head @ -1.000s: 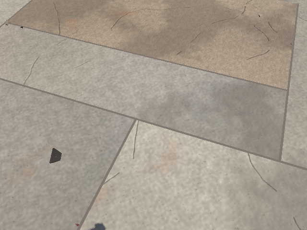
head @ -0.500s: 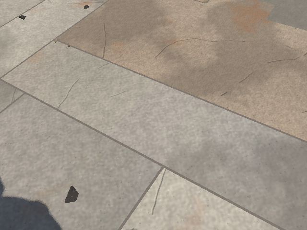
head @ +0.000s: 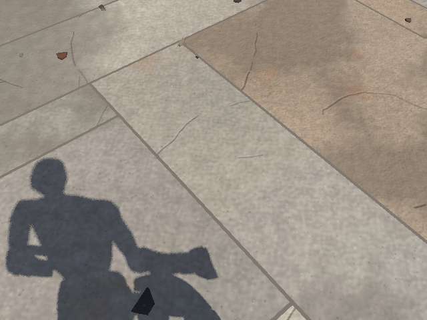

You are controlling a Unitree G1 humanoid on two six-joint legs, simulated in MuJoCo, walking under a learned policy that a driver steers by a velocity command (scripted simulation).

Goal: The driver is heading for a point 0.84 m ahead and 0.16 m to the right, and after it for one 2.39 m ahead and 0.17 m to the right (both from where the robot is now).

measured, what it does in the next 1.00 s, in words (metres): walks ahead: right foot, then left foot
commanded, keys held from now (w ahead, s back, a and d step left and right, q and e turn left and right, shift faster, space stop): w+q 0.10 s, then q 0.02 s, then no key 0.06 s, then e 0.50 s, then w+e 0.32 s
